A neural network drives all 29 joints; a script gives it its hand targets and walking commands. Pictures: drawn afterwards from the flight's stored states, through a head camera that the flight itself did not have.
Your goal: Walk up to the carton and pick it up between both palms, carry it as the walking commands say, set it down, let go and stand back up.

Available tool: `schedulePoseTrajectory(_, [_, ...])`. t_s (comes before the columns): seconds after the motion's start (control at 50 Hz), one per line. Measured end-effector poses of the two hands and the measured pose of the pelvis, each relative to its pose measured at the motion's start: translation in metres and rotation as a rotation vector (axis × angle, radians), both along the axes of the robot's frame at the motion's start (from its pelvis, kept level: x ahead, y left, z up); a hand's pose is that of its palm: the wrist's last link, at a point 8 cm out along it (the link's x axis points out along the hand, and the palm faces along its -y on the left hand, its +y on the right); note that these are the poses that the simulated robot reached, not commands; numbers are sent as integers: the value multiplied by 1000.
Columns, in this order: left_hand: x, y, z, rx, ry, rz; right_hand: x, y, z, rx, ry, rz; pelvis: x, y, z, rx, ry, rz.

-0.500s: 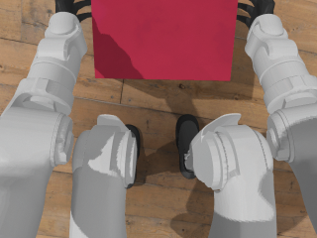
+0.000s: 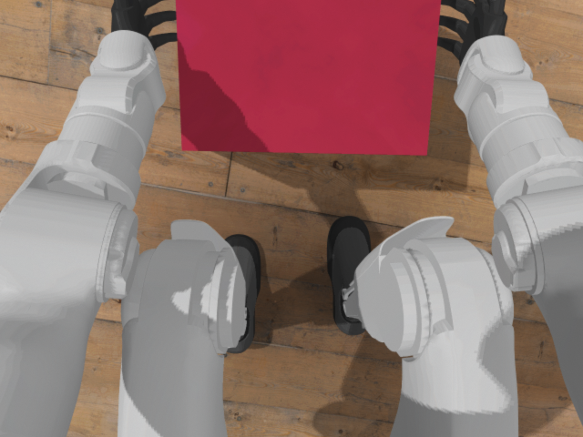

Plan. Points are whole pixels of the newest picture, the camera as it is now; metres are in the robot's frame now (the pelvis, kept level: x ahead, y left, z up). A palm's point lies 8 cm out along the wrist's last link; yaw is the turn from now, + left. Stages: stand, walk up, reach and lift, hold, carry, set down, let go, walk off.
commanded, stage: set down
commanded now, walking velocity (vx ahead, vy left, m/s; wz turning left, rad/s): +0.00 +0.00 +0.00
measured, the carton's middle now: (304, 68) +0.51 -0.02 -0.26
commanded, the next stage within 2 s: none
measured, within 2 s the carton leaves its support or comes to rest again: neither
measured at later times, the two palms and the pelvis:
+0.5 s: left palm (135, 33) +0.53 +0.16 -0.18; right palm (482, 28) +0.52 -0.22 -0.17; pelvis +0.00 +0.00 +0.00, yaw +0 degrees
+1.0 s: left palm (107, 41) +0.53 +0.20 -0.19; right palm (517, 45) +0.51 -0.26 -0.18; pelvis +0.02 -0.01 +0.00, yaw +0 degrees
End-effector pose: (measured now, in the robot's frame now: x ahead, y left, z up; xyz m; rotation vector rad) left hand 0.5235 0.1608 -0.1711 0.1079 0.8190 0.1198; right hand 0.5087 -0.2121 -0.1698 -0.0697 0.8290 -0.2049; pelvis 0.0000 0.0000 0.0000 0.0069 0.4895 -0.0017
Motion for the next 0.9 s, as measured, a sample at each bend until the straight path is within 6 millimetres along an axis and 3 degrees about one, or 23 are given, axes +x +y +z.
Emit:
schedulePoseTrajectory(0.36, [2,1,-5,-24,-26,-20,4,-3,-3,14,-3,30,-4,-2,0,1,-6,-6])
schedulePoseTrajectory(0.6, [12,3,-11,-33,-39,-40,20,-5,-6,22,-50,19,10,-3,4,4,57,-6])
schedulePoseTrajectory(0.74, [16,10,-10,-22,-55,-34,19,-20,-6,8,-62,-1,19,-4,1,7,93,-5])
schedulePoseTrajectory(0.9, [7,29,-15,-2,-42,-16,5,-42,-13,-13,-35,-10,21,-6,-1,9,97,-5])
